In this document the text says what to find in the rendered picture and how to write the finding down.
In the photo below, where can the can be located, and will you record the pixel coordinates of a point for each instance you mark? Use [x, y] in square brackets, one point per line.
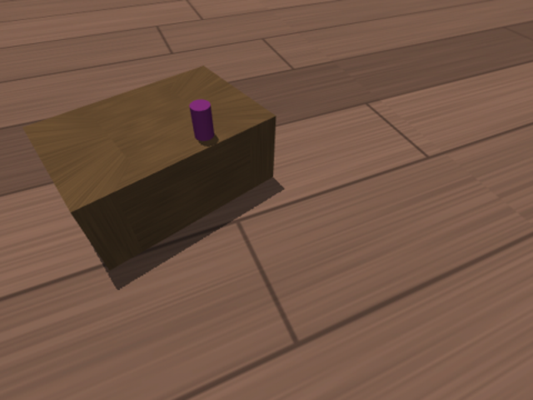
[202, 119]

